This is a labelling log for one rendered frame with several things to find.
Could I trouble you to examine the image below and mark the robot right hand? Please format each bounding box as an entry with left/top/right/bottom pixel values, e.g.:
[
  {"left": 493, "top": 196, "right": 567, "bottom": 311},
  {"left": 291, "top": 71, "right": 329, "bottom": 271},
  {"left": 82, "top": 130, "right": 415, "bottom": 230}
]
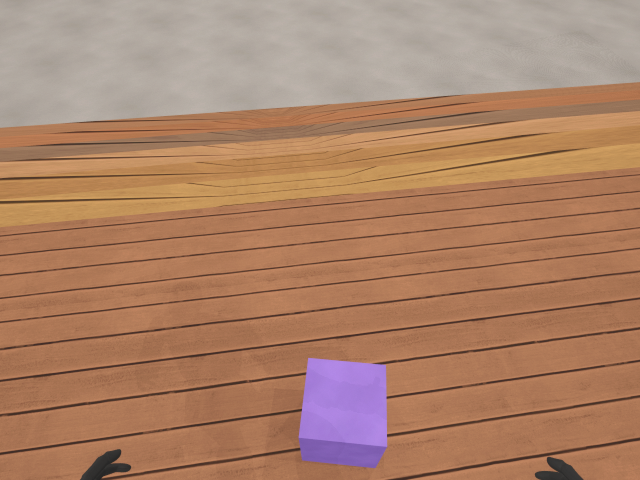
[{"left": 535, "top": 457, "right": 583, "bottom": 480}]

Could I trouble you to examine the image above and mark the carton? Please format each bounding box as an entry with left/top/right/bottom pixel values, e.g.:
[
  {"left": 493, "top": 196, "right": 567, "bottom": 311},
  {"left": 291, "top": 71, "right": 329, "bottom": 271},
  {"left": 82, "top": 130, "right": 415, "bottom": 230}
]
[{"left": 299, "top": 358, "right": 387, "bottom": 468}]

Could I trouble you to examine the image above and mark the robot left hand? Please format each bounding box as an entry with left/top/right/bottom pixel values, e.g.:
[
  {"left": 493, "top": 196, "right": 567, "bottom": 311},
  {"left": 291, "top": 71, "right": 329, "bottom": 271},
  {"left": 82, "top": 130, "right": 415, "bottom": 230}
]
[{"left": 80, "top": 449, "right": 131, "bottom": 480}]

